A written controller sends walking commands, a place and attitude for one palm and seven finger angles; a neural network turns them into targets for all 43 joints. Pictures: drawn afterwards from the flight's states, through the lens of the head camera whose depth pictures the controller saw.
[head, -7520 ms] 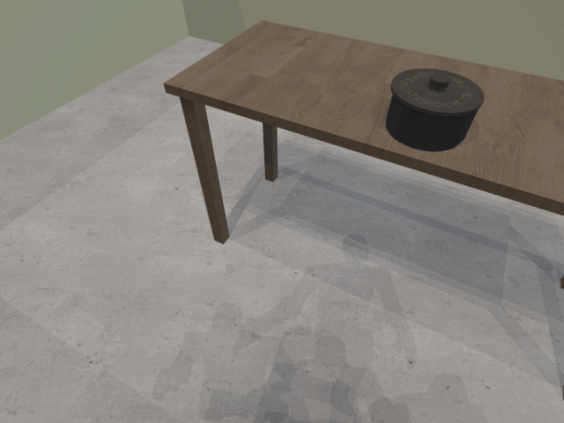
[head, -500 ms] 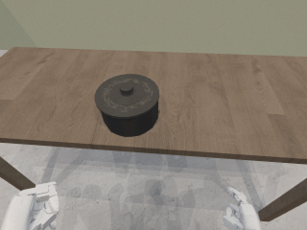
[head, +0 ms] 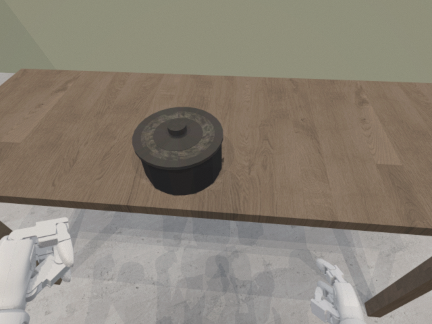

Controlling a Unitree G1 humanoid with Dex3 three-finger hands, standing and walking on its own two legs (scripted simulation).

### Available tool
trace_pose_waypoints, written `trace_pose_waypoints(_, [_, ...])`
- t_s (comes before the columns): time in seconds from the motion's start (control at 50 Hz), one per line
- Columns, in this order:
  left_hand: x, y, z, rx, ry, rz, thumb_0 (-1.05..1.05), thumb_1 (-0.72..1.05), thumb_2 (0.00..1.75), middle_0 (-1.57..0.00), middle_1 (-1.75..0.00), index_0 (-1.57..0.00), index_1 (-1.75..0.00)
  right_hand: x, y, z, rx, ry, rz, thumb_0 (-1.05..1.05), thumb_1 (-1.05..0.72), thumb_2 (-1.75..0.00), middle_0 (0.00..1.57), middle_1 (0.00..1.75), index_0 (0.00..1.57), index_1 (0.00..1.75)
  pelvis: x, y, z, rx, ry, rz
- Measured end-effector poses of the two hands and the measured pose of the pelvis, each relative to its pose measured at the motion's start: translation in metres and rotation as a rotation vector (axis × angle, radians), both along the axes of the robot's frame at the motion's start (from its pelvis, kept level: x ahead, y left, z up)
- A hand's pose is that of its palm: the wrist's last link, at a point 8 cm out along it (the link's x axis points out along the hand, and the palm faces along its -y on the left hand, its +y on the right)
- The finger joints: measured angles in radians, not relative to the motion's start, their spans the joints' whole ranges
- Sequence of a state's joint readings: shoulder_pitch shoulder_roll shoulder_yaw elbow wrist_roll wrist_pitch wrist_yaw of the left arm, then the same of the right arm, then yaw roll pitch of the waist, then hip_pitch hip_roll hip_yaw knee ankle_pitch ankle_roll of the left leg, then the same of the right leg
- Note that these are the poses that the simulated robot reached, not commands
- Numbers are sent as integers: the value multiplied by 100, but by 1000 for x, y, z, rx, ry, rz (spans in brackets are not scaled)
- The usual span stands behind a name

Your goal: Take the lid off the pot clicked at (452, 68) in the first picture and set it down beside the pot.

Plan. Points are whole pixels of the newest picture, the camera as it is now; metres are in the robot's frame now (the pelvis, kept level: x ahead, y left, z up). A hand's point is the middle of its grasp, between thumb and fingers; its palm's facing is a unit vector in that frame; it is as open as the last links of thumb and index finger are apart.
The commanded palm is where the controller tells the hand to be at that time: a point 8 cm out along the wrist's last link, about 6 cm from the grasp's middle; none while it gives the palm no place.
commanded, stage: reach forward and open the fingers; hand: left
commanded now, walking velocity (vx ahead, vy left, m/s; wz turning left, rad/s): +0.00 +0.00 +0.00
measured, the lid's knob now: (177, 127) +0.47 +0.15 +0.12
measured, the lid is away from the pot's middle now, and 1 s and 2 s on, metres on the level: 0.00 0.00 0.00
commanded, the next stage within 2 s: move the open hand above the knob in 1.18 s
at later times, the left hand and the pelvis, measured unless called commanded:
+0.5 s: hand (43, 255) +0.17 +0.28 +0.12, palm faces -0.22 -0.07 -0.97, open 3.5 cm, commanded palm +0.16 +0.27 +0.19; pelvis -0.04 +0.00 -0.01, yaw +2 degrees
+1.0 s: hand (43, 221) +0.20 +0.28 +0.15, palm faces -0.10 -0.08 -0.99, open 9.3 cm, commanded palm +0.18 +0.27 +0.23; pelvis -0.08 +0.02 +0.00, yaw +1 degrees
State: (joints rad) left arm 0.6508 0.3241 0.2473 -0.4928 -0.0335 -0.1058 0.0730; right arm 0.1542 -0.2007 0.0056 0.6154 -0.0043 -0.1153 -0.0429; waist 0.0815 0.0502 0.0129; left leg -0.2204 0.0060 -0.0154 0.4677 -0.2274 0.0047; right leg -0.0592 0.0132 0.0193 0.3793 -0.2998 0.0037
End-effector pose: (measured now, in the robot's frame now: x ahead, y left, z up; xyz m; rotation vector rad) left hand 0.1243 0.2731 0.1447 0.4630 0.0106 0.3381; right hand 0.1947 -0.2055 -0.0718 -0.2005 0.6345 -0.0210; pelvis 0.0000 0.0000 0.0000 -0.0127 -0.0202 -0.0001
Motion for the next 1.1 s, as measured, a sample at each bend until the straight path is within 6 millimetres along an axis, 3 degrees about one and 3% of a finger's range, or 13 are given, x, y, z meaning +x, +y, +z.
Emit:
trace_pose_waypoints(0.1, [6,-1,11,20,-48,-18,1,90,89,-130,-150,-130,-150,-7,-4,-3,-4,18,-12,1,-90,-90,21,29,20,30,-1,-1,0,0,-4,-3])
trace_pose_waypoints(0.24, [17,-5,24,735,211,-86,1,83,93,-129,-143,-128,-144,-11,-12,-17,-2,122,28,1,-90,-90,21,29,20,30,-11,1,-7,-2,44,-6])
trace_pose_waypoints(0.34, [22,1,28,976,372,-153,0,72,100,-125,-131,-125,-131,-10,-15,-26,20,155,17,1,-90,-90,21,29,20,30,-20,2,-10,-7,49,11])
trace_pose_waypoints(0.44, [29,8,27,976,484,-225,0,57,109,-120,-115,-120,-115,-11,-10,-26,27,144,24,1,-91,-90,20,29,20,30,-29,4,-8,-10,33,31])
trace_pose_waypoints(0.58, [40,7,38,1001,447,-333,0,37,119,-112,-91,-112,-91,-17,4,-16,21,113,54,1,-91,-90,20,29,20,30,-45,7,-4,-14,1,38])
trace_pose_waypoints(0.94, [59,13,57,1001,338,-295,0,-15,140,-91,-28,-91,-29,-43,34,-11,50,120,97,1,-90,-90,20,29,20,30,-74,23,-2,-16,-39,25])
trace_pose_waypoints(1.1, [67,13,65,996,339,-282,0,-29,147,-87,-13,-86,-13,-50,36,-11,56,112,91,1,-90,-90,20,29,20,30,-82,24,-3,-14,-47,25])
